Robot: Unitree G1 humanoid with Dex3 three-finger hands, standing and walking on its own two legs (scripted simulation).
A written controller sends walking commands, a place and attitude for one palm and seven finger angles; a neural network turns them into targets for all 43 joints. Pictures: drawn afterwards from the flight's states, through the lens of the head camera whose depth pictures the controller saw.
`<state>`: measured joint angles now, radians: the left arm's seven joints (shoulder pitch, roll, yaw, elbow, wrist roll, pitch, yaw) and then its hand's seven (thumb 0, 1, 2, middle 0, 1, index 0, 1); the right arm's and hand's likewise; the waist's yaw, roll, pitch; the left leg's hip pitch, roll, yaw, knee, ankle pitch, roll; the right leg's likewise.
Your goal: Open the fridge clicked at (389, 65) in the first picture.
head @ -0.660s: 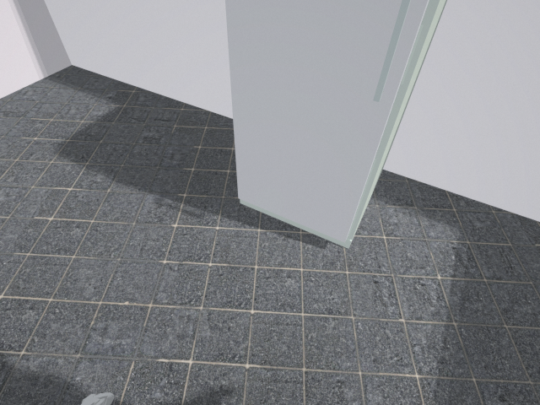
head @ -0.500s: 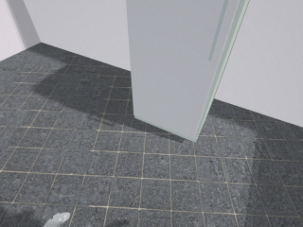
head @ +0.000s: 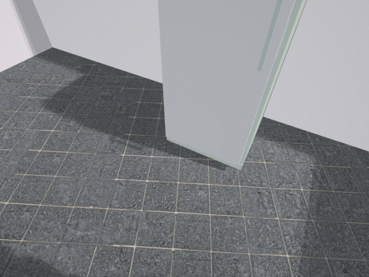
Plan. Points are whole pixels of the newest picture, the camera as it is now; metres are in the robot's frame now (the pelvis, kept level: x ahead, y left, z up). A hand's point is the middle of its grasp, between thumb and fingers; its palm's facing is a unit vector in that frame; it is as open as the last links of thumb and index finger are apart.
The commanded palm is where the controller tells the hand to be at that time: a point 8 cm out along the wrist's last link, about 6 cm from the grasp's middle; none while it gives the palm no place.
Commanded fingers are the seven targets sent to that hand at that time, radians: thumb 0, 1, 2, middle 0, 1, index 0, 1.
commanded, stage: stand and wait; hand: right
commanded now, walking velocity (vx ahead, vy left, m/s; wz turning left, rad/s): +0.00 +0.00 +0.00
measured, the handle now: (273, 25) +0.89 -0.26 +0.18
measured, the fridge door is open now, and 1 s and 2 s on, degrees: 0 0 0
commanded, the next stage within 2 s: look at it before walking up in 0.26 s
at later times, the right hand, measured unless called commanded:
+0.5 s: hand out of the picture +0.06 -0.24 -0.16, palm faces -0.03 +0.95 -0.32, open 7.4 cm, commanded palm none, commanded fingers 0.00 -0.90 -0.90 0.20 0.30 0.20 0.30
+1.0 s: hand out of the picture +0.06 -0.24 -0.16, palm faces -0.02 +0.95 -0.32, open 7.4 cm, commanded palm none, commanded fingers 0.00 -0.90 -0.90 0.20 0.30 0.20 0.30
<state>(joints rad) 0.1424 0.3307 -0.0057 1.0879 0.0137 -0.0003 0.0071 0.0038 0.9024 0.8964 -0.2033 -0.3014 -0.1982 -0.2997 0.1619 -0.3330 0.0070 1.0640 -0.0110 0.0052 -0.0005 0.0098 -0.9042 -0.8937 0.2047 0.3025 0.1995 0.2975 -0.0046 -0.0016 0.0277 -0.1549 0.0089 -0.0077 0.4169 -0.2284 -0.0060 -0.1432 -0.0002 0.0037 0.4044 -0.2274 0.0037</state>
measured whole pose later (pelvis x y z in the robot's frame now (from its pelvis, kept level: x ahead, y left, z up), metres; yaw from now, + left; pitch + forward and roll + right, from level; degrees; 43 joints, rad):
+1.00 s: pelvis +0.00 +0.00 +0.00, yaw +0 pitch -2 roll +0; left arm 0.13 0.32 -0.01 1.12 0.01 -0.01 0.01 0.00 0.90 0.90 -0.20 -0.30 -0.20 -0.30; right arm 0.16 -0.32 0.01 1.09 -0.01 0.00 0.00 0.01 -0.90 -0.89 0.20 0.30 0.20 0.30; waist -0.01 0.00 0.02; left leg -0.13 0.01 -0.01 0.36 -0.20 -0.01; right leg -0.13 0.00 0.00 0.36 -0.20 0.00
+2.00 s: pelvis +0.13 -0.01 -0.02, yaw +30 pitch +1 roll +1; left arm 0.14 0.18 0.02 0.88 0.02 -0.05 0.00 0.00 0.90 0.90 -0.20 -0.30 -0.20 -0.30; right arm 0.41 -0.22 -0.09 1.00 -0.02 0.00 0.01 0.01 -0.91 -0.89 0.20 0.30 0.20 0.30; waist -0.06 0.05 0.00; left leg -0.27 -0.07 -0.18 0.83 -0.47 0.01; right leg -0.33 -0.03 -0.09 0.62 -0.29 -0.03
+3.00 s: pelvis +0.42 +0.05 -0.02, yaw +66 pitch +0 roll +2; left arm 0.09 0.17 0.02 0.84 0.02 -0.01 0.02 0.00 0.91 0.90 -0.20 -0.30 -0.20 -0.30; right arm 0.23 -0.28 -0.11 0.89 -0.02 0.06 -0.01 0.01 -0.91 -0.89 0.20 0.30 0.20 0.30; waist -0.06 0.06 0.08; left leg -0.42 -0.03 -0.07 1.05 -0.55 -0.05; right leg -0.36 -0.11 -0.13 0.68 -0.32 0.00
